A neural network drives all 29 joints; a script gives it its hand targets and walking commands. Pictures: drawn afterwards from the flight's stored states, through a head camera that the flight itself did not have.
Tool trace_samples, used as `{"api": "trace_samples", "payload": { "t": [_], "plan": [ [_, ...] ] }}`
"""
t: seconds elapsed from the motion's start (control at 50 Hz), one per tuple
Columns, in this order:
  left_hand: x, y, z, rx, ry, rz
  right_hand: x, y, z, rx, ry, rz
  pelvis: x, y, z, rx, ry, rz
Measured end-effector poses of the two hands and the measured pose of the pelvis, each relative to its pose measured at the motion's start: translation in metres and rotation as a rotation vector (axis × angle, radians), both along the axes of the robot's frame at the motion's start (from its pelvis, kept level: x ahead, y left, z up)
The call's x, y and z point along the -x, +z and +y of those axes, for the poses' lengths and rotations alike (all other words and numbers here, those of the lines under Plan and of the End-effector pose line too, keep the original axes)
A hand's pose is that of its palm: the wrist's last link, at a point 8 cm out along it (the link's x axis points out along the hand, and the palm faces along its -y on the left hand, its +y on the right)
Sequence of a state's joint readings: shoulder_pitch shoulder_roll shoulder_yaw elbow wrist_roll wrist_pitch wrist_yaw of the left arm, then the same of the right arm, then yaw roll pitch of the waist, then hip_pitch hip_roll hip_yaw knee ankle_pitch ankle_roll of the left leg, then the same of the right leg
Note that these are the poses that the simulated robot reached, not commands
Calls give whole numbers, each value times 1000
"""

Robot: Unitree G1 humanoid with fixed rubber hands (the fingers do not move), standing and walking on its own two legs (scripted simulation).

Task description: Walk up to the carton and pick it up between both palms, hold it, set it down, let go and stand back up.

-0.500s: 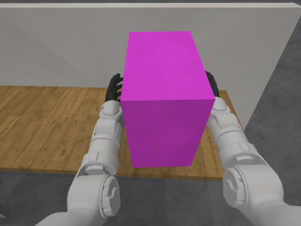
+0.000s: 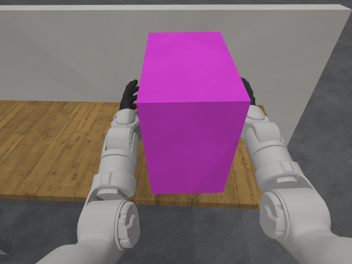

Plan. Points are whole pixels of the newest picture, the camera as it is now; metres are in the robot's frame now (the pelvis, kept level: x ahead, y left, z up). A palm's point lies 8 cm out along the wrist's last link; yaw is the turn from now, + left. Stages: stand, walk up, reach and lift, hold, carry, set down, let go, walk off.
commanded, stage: reach and lift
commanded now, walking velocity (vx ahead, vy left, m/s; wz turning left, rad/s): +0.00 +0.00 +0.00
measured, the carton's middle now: (186, 112) +0.43 +0.01 +0.15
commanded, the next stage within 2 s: hold in 1.48 s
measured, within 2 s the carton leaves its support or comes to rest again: neither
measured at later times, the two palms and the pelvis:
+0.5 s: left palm (124, 106) +0.38 +0.15 +0.21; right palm (247, 102) +0.39 -0.12 +0.21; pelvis +0.00 +0.00 +0.00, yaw +0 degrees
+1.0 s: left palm (124, 98) +0.38 +0.15 +0.23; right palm (250, 94) +0.39 -0.12 +0.23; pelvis +0.00 +0.00 +0.00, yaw +0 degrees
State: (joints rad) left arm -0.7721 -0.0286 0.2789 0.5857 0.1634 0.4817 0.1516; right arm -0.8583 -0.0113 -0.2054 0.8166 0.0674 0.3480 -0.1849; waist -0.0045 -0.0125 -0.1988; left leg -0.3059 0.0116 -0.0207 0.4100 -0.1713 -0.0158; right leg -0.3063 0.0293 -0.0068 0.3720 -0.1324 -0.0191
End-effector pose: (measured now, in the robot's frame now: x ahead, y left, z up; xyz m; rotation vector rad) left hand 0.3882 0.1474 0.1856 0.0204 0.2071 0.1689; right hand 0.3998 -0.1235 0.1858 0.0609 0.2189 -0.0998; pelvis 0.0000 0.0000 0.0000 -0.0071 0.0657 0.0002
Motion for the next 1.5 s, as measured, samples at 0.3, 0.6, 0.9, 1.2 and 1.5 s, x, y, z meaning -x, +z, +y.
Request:
{"api": "trace_samples", "payload": {
  "t": [0.3, 0.6, 0.9, 1.2, 1.5],
  "plan": [
    [6, 21, 5, 1, 3, -26, 4, 23, 4, -29, -3, -32, 2, 0, 0, 0, 0, -4],
    [10, 33, 4, -1, -4, -20, 9, 36, 4, -36, -12, -30, 3, 0, 0, 0, 0, -6],
    [7, 43, 1, -6, -20, -8, 9, 48, 1, -33, -22, -22, 4, 0, 0, 0, 0, -7],
    [15, 59, 2, 0, -16, -29, 15, 64, 2, -68, -22, -43, 4, 0, 0, 0, 1, -11],
    [27, 71, 1, 4, -19, -35, 27, 78, 1, -71, -25, -49, 9, 0, -1, 0, 1, -22]
  ]
}}
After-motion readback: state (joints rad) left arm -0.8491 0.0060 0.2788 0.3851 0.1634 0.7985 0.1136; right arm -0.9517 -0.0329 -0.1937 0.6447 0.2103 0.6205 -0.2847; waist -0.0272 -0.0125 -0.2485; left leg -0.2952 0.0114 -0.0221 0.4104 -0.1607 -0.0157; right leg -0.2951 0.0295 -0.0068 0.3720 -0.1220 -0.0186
